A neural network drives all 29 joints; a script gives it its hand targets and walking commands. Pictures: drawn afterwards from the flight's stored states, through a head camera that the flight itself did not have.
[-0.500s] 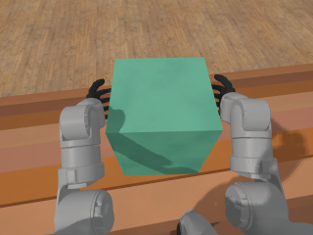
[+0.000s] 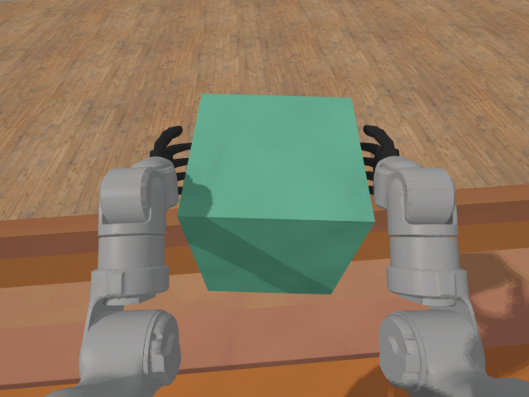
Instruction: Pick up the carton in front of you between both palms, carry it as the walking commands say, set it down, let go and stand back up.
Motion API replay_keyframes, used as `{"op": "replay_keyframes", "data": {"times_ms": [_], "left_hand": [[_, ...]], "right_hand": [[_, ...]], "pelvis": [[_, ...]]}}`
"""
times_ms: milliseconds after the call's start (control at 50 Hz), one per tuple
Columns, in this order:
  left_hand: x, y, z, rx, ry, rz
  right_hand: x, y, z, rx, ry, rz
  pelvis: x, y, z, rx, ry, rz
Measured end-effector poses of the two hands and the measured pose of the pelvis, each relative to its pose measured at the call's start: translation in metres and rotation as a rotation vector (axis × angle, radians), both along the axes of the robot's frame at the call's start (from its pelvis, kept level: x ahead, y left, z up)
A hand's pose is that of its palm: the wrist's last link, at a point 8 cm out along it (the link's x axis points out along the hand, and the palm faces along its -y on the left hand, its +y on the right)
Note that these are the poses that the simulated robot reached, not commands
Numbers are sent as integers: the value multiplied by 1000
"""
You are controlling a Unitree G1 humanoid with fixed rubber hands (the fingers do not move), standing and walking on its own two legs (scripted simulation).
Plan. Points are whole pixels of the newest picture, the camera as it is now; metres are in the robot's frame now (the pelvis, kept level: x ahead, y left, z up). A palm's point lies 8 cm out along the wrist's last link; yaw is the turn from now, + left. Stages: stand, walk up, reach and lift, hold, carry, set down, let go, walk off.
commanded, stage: carry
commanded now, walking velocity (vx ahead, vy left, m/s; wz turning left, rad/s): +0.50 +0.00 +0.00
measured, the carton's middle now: (272, 203) +0.39 +0.00 +0.10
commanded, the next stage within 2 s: none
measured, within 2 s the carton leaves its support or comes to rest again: neither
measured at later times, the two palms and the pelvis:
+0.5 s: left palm (233, 180) +0.70 +0.10 -0.15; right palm (338, 170) +0.73 -0.20 -0.15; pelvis +0.37 -0.07 -0.19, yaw -2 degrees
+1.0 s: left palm (264, 129) +1.14 +0.00 -0.30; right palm (339, 128) +1.12 -0.30 -0.29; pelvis +0.79 -0.11 -0.40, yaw -2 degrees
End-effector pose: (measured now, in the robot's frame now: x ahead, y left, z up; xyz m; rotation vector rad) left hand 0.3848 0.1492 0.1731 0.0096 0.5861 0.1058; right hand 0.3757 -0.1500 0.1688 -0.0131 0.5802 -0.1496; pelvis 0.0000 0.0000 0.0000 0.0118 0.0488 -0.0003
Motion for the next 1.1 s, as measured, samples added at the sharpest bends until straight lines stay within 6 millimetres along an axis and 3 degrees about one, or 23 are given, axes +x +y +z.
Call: {"op": "replay_keyframes", "data": {"times_ms": [120, 240, 320, 440, 540, 640, 740, 840, 900, 1020, 1100], "left_hand": [[84, -50, -87, 12, 184, -82], [177, -79, -164, -33, 190, -85], [237, -78, -217, 14, 148, -39], [287, -58, -302, -6, 251, 67], [347, -51, -336, -18, 251, 124], [441, -50, -353, -5, 154, 112], [555, -87, -378, 5, 50, -29], [629, -123, -418, 41, 134, -102], [673, -136, -442, 19, 157, -112], [778, -152, -481, -5, 79, -84], [836, -139, -518, 22, 59, 8]], "right_hand": [[51, -48, -93, 55, 182, -111], [142, -76, -158, 37, 185, -136], [226, -77, -213, 43, 149, -65], [313, -57, -292, 25, 251, 31], [383, -50, -333, 60, 253, 53], [467, -50, -358, 73, 156, 48], [544, -87, -383, 23, 50, -42], [598, -121, -423, 51, 135, -114], [641, -134, -438, 34, 158, -128], [763, -151, -462, -9, 83, -83], [853, -140, -500, -8, 60, 22]], "pelvis": [[78, 1, -37, 13, 4, -16], [175, -21, -92, 24, 1, -28], [246, -40, -149, 19, -12, -47], [327, -68, -182, -6, 14, -39], [401, -78, -202, 2, 28, -38], [494, -78, -244, -25, 6, -40], [582, -75, -306, -7, -13, -17], [655, -74, -332, 14, -9, -29], [700, -83, -349, 3, -10, -25], [807, -111, -410, 15, -26, -33], [874, -132, -462, -5, -33, -33]]}}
